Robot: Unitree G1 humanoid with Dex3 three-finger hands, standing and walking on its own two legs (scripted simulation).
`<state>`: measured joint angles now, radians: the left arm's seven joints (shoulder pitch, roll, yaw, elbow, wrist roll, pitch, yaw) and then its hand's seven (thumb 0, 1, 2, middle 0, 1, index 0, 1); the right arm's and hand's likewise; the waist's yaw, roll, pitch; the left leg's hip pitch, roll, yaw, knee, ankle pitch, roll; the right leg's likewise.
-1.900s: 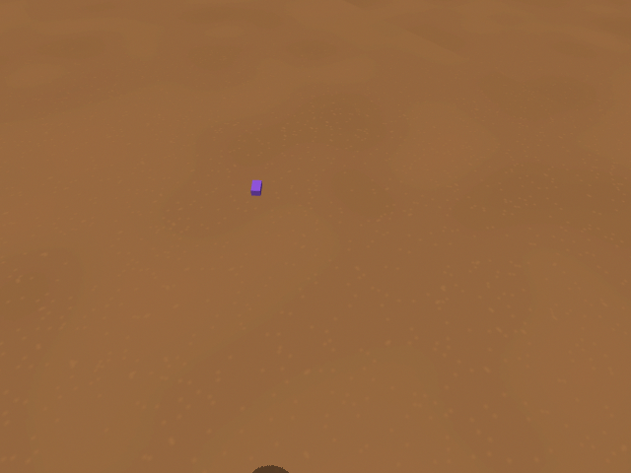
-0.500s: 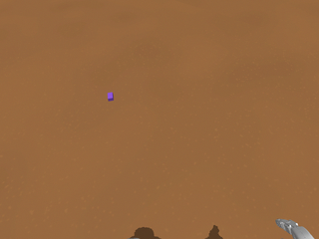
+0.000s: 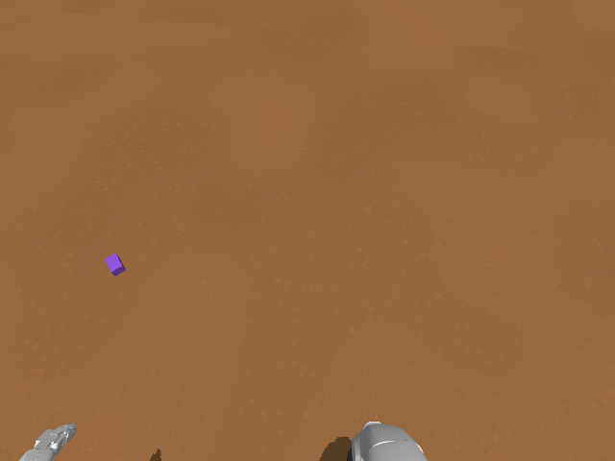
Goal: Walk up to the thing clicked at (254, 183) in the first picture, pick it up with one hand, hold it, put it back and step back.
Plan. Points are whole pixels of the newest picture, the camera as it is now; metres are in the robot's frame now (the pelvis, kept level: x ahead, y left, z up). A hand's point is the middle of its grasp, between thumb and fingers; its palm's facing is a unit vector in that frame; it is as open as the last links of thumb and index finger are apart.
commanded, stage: walk up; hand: left
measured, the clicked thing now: (115, 264) +0.95 +0.68 -0.72
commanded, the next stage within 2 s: none
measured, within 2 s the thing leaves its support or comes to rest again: neither
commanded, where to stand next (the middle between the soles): +0.55 +0.82 m, yaw -57 degrees
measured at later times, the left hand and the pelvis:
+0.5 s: hand out of the picture +0.37 +0.54 -0.12, palm faces -0.28 -0.77 -0.57, open 7.4 cm; pelvis +0.18 +0.25 +0.01, yaw -16 degrees
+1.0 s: hand out of the picture +0.52 +0.69 -0.11, palm faces -0.41 -0.67 -0.61, open 7.4 cm; pelvis +0.32 +0.43 -0.01, yaw -29 degrees
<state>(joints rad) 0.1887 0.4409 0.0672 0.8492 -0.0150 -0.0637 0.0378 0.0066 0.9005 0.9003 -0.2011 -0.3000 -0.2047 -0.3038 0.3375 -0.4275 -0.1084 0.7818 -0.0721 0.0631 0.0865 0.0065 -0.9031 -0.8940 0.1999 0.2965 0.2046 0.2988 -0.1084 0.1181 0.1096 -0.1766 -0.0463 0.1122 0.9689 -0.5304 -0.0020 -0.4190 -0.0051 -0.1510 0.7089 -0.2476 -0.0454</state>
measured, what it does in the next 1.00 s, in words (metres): steps to the left, turning right: left foot, then right foot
